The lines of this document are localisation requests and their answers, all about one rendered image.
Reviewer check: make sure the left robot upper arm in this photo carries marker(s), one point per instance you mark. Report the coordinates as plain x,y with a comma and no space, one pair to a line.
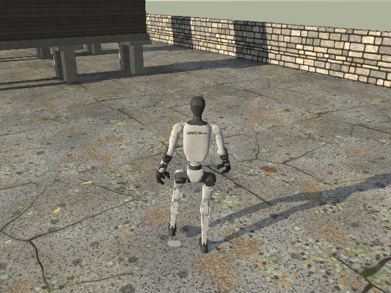
177,128

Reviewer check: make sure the robot right forearm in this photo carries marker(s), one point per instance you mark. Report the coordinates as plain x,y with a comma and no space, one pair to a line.
225,159

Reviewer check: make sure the robot right foot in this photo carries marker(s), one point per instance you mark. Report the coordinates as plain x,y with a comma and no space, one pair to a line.
204,248

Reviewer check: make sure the robot left shin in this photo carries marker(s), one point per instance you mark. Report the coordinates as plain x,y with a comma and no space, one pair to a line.
174,210

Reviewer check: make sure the left robot hand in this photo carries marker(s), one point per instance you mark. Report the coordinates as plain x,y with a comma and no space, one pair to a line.
160,175

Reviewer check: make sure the right robot hand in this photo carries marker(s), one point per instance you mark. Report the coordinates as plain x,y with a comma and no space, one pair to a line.
226,170

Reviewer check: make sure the robot left forearm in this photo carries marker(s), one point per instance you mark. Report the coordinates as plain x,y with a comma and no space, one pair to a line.
165,161

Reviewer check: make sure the right robot upper arm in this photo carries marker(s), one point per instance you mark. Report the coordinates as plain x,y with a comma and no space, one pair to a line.
215,129

